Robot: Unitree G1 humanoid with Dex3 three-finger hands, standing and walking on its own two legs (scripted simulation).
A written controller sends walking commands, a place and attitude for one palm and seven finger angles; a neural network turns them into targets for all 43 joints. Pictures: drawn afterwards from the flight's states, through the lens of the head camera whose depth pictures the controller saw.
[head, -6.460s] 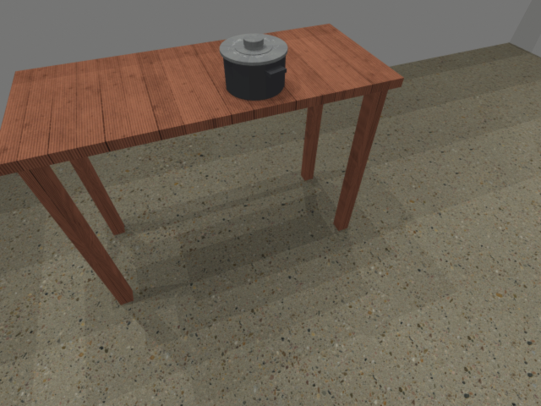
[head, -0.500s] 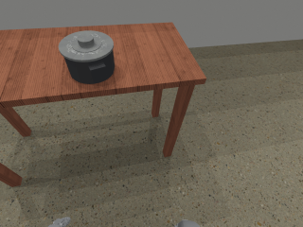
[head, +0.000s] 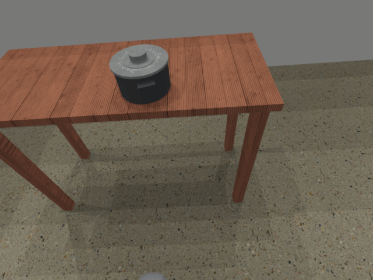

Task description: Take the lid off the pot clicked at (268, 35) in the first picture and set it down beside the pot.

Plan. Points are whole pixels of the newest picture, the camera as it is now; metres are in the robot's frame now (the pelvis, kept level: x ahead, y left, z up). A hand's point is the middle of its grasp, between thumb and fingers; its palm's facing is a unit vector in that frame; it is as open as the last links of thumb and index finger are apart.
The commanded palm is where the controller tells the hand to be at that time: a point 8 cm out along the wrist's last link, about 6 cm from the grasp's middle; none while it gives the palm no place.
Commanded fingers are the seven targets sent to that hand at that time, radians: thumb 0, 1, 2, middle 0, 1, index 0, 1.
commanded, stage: take the last steps up to it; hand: left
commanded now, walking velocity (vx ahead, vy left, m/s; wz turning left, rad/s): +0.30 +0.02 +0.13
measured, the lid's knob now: (137, 54) +0.70 +0.18 +0.12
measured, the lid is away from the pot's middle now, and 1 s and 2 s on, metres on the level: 0.00 0.00 0.00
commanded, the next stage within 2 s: come to a stop and stand still in 0.66 s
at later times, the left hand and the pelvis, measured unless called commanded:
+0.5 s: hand out of the picture +0.07 +0.26 -0.18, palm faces +0.11 -0.98 -0.16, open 7.4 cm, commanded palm none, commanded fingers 0.00 0.90 0.90 -0.20 -0.30 -0.20 -0.30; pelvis +0.08 +0.07 +0.00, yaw +3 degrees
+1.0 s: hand (122, 217) +0.31 +0.22 -0.16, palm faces +0.04 -0.96 -0.26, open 7.2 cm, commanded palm none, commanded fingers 0.00 0.90 0.90 -0.20 -0.30 -0.20 -0.30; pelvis +0.24 +0.03 -0.01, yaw +0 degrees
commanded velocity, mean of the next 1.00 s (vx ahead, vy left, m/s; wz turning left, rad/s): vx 0.09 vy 0.00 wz -0.01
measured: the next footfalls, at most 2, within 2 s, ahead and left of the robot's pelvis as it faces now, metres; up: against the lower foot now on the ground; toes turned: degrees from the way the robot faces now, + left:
left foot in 0.22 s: +0.02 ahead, +0.14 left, +0.00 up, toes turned +5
right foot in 0.72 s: +0.31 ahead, -0.03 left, +0.00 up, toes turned -4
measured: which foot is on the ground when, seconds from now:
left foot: up 0.00-0.20, down 0.22-0.74, up 0.76-1.00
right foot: down 0.00-0.22, up 0.24-0.70, down 0.72-1.00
